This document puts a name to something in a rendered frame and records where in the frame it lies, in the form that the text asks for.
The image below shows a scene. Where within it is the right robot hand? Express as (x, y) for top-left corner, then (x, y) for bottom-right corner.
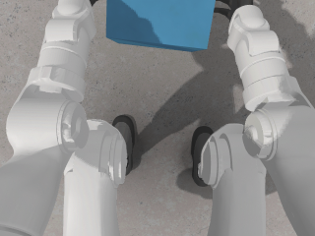
(214, 0), (254, 22)

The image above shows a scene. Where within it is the robot left foot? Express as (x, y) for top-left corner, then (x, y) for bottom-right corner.
(112, 115), (135, 176)

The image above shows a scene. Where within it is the carton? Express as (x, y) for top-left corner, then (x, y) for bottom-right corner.
(105, 0), (216, 52)

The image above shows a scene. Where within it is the right robot forearm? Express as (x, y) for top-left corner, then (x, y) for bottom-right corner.
(226, 5), (315, 112)

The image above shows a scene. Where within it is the left robot upper arm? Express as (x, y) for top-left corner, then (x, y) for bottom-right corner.
(0, 98), (90, 236)

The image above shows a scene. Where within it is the right robot thigh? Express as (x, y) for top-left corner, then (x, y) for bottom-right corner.
(203, 133), (266, 236)

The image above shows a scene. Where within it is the left robot forearm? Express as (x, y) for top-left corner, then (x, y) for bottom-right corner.
(6, 0), (96, 142)

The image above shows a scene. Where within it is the right robot upper arm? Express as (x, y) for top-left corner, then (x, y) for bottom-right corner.
(242, 105), (315, 236)

